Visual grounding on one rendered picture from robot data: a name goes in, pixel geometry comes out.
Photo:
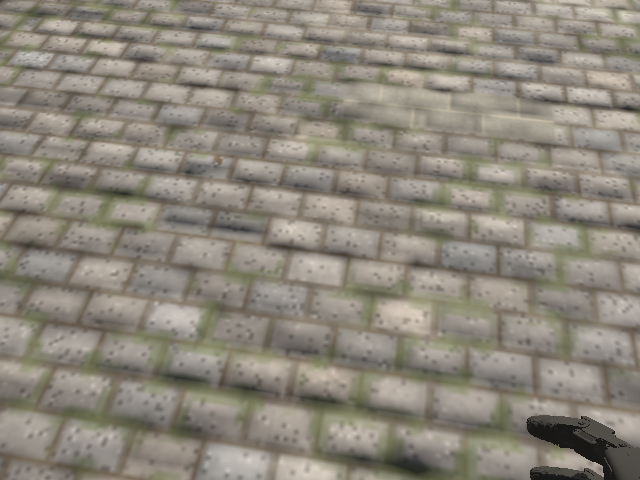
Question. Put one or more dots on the robot right hand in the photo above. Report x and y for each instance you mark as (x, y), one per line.
(592, 440)

